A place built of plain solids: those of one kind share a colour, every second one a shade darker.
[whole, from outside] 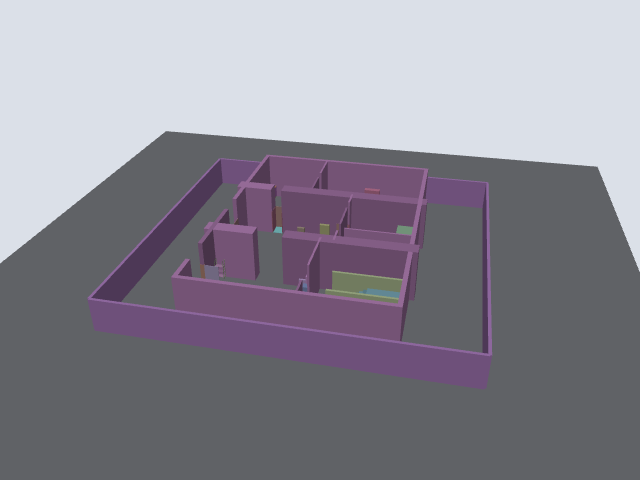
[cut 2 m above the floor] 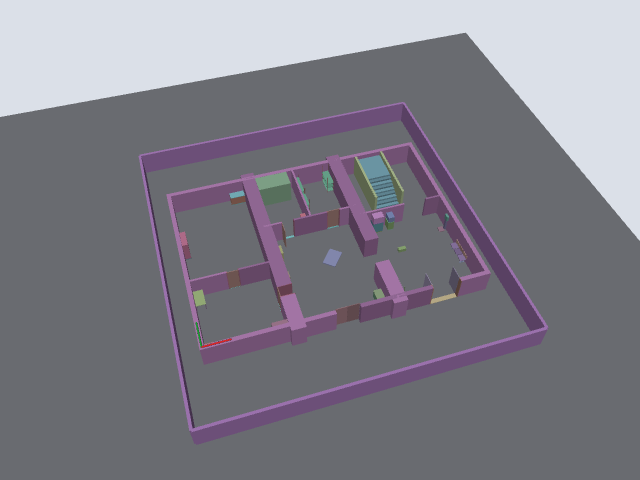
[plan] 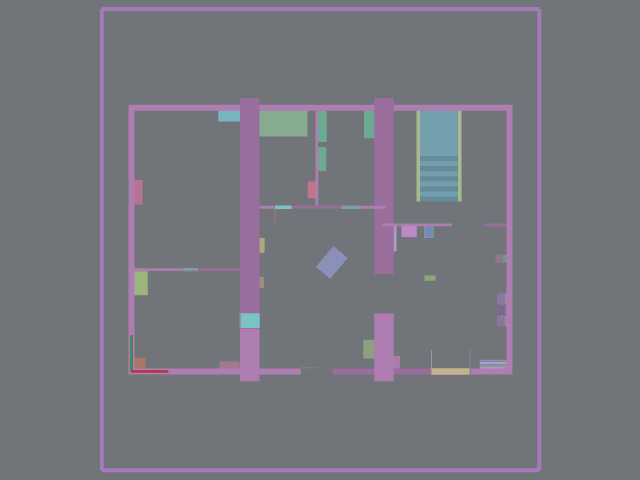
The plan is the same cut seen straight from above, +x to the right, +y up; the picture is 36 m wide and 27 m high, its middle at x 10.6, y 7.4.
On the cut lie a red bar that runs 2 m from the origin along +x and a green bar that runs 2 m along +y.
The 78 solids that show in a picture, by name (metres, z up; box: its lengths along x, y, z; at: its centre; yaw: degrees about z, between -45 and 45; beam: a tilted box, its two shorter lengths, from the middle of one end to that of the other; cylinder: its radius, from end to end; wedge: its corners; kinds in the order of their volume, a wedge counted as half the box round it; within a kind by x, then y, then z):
{
 "wall_1": {"box": [0.34, 15.18, 4.15], "at": [0.0, 7.42, 2.03]},
 "wall_2": {"box": [2.97, 0.16, 4.15], "at": [1.41, 5.73, 2.03]},
 "wall_3": {"box": [9.68, 0.34, 4.15], "at": [4.67, 0.0, 2.03]},
 "wall_4": {"box": [2.97, 0.16, 4.15], "at": [5.24, 5.73, 2.03]},
 "wall_5": {"box": [1.1, 2.99, 4.15], "at": [6.64, 0.94, 2.03]},
 "wall_6": {"box": [1.1, 12.1, 4.15], "at": [6.64, 9.35, 2.03]},
 "wall_7": {"box": [1.49, 0.16, 4.15], "at": [7.31, 9.24, 2.03]},
 "wall_8": {"box": [2.8, 0.16, 4.15], "at": [10.41, 9.24, 2.03]},
 "wall_9": {"box": [0.16, 5.76, 3.05], "at": [10.42, 12.04, 1.48]},
 "wall_10": {"box": [21.61, 0.34, 4.15], "at": [10.63, 14.84, 2.03]},
 "wall_11": {"box": [1.47, 0.16, 4.15], "at": [13.54, 9.24, 2.03]},
 "wall_12": {"box": [5.54, 0.34, 4.15], "at": [14.1, 0.0, 2.03]},
 "wall_13": {"box": [1.1, 3.82, 4.15], "at": [14.2, 1.36, 2.03]},
 "wall_14": {"box": [1.1, 9.91, 4.15], "at": [14.2, 10.44, 2.03]},
 "wall_15": {"box": [3.9, 0.16, 4.15], "at": [16.07, 8.25, 2.03]},
 "wall_16": {"box": [2.39, 0.34, 4.15], "at": [20.24, 0.0, 2.03]},
 "wall_17": {"box": [1.48, 0.16, 4.15], "at": [20.61, 8.25, 2.03]},
 "wall_18": {"box": [0.34, 15.18, 4.15], "at": [21.27, 7.42, 2.03]},
 "back_1": {"box": [0.22, 25.94, 2.65], "at": [-1.67, 7.42, 1.27]},
 "back_2": {"box": [24.61, 0.22, 2.65], "at": [10.63, -5.55, 1.27]},
 "back_3": {"box": [24.61, 0.22, 2.65], "at": [10.63, 20.39, 1.27]},
 "back_4": {"box": [0.22, 25.94, 2.65], "at": [22.93, 7.42, 1.27]},
 "arch_flight_1": {"box": [2.13, 0.28, 0.21], "at": [17.29, 9.71, 0.06]},
 "arch_flight_2": {"box": [2.13, 0.28, 0.37], "at": [17.29, 9.99, 0.14]},
 "arch_flight_3": {"box": [2.13, 0.28, 0.53], "at": [17.29, 10.28, 0.21]},
 "arch_flight_4": {"box": [2.13, 0.28, 0.69], "at": [17.29, 10.56, 0.29]},
 "arch_flight_5": {"box": [2.13, 0.28, 0.85], "at": [17.29, 10.85, 0.38]},
 "arch_flight_6": {"box": [2.13, 0.28, 1.01], "at": [17.29, 11.13, 0.46]},
 "arch_flight_7": {"box": [2.13, 0.28, 1.17], "at": [17.29, 11.41, 0.54]},
 "arch_flight_8": {"box": [2.13, 0.28, 1.33], "at": [17.29, 11.7, 0.61]},
 "arch_flight_9": {"box": [2.13, 0.28, 1.49], "at": [17.29, 11.98, 0.69]},
 "arch_flight_10": {"box": [2.13, 2.55, 1.65], "at": [17.29, 13.4, 0.78]},
 "wc_cubicles_1": {"box": [2.7, 1.45, 2.05], "at": [8.54, 13.95, 0.97]},
 "stair_cheek_1": {"box": [0.2, 5.11, 2.65], "at": [16.12, 12.12, 1.27]},
 "stair_cheek_2": {"box": [0.2, 5.11, 2.65], "at": [18.45, 12.12, 1.27]},
 "lockers_body_1": {"box": [0.45, 1.38, 1.67], "at": [0.4, 10.09, 0.93]},
 "ticket_rack_body_1": {"box": [1.15, 0.4, 1.77], "at": [5.52, 0.37, 0.97]},
 "sink_unit_body_1": {"box": [1.21, 0.6, 0.77], "at": [5.49, 14.37, 0.47]},
 "hall_machine_body_1": {"box": [0.87, 0.6, 1.02], "at": [15.62, 7.87, 0.61]},
 "leaf_door_1": {"box": [0.86, 0.05, 2.07], "at": [3.32, 5.68, 0.98]},
 "leaf_door_2": {"box": [0.05, 0.86, 2.07], "at": [6.12, 2.87, 0.98]},
 "leaf_door_3": {"box": [0.05, 0.95, 2.07], "at": [8.06, 8.72, 0.98]},
 "leaf_door_4": {"box": [1.0, 0.05, 2.07], "at": [12.31, 9.29, 0.98]},
 "hall_machine_head_1": {"box": [0.87, 0.6, 0.64], "at": [15.62, 7.87, 1.48]},
 "jamb_door_1": {"box": [1.14, 0.06, 2.1], "at": [6.64, 2.42, 1.0]},
 "jamb_door_2": {"box": [1.14, 0.06, 2.1], "at": [6.64, 3.31, 1.0]},
 "cabinet_passage_body_1": {"box": [0.27, 0.83, 1.28], "at": [7.34, 7.09, 0.76]},
 "hall_weigher_body_1": {"box": [0.5, 0.65, 0.83], "at": [16.71, 7.84, 0.52]},
 "leaf_street_door_1": {"box": [0.05, 1.09, 2.32], "at": [16.87, 0.68, 1.11]},
 "leaf_street_door_2": {"box": [0.05, 1.09, 2.32], "at": [19.04, 0.68, 1.11]},
 "deck_1": {"box": [1.05, 1.53, 0.15], "at": [11.26, 6.14, 0.02], "yaw": -40.1},
 "leaf_passage_gate_1": {"box": [0.91, 0.05, 2.42], "at": [9.97, 0.21, 1.16]},
 "leaf_passage_gate_2": {"box": [0.91, 0.05, 2.42], "at": [10.88, 0.21, 1.16]},
 "hall_weigher_head_1": {"box": [0.5, 0.65, 0.53], "at": [16.71, 7.84, 1.24]},
 "hall_radiator_body_1": {"box": [0.16, 1.42, 0.6], "at": [14.83, 7.46, 0.4]},
 "jamb_street_door_1": {"box": [0.06, 0.38, 2.35], "at": [16.85, 0.0, 1.12]},
 "jamb_street_door_2": {"box": [0.06, 0.38, 2.35], "at": [19.06, 0.0, 1.12]},
 "firebox_passage_box_1": {"box": [0.26, 0.62, 0.56], "at": [7.32, 5.01, 0.58]},
 "threshold_door_1": {"box": [1.13, 0.83, 0.08], "at": [6.64, 2.87, -0.01]},
 "threshold_door_2": {"box": [0.92, 0.19, 0.07], "at": [8.53, 9.24, -0.02]},
 "cycle_shelf_shelf_1": {"box": [0.45, 1.35, 0.03], "at": [10.73, 11.96, 1.05]},
 "cycle_shelf_shelf_2": {"box": [0.47, 1.77, 0.03], "at": [10.74, 13.79, 1.05]},
 "cycle_shelf_shelf_3": {"box": [0.58, 1.56, 0.03], "at": [13.36, 13.9, 1.05]},
 "gritbin_passage_lid_1": {"box": [0.62, 1.05, 0.1], "at": [13.34, 1.26, 0.67]},
 "holdall_1": {"box": [0.62, 0.3, 0.35], "at": [16.79, 5.25, 0.12]},
 "threshold_street_door_1": {"box": [2.15, 0.37, 0.08], "at": [17.95, 0.0, -0.01]},
 "seats_hall_pad_1": {"box": [0.5, 0.58, 0.06], "at": [20.8, 2.84, 0.44]},
 "seats_hall_pad_2": {"box": [0.5, 0.58, 0.06], "at": [20.8, 3.48, 0.44]},
 "seats_hall_pad_3": {"box": [0.5, 0.58, 0.06], "at": [20.8, 4.11, 0.44]},
 "office_desk_top_1": {"box": [0.75, 1.36, 0.04], "at": [0.55, 4.97, 0.72]},
 "sink_unit_top_1": {"box": [1.23, 0.62, 0.04], "at": [5.49, 14.37, 0.88]},
 "weigher_hall_plate_1": {"box": [0.46, 0.5, 0.12], "at": [20.7, 6.35, 0.01]},
 "hall_bench_slat_1": {"box": [1.51, 0.12, 0.035], "at": [20.34, 0.36, 0.42]},
 "hall_bench_slat_2": {"box": [1.51, 0.12, 0.035], "at": [20.34, 0.48, 0.42]},
 "hall_bench_slat_3": {"box": [1.51, 0.12, 0.035], "at": [20.34, 0.61, 0.42]},
 "wc_basins_top_1": {"box": [0.44, 0.94, 0.04], "at": [10.13, 10.22, 0.83]},
 "safe_top_1": {"box": [0.62, 0.62, 0.04], "at": [0.47, 0.47, 1.08]},
 "hall_leaflets_shelf_1": {"box": [0.35, 0.7, 0.03], "at": [14.92, 0.52, 1.05]}
}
